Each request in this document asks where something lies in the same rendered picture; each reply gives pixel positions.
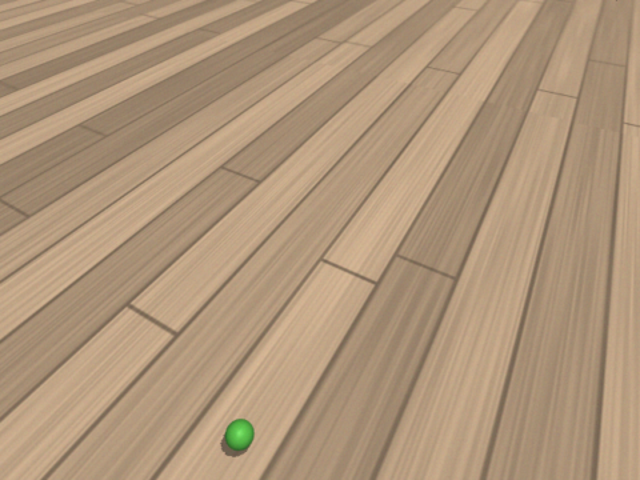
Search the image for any ball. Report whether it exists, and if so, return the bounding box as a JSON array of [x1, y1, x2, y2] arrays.
[[225, 419, 254, 451]]

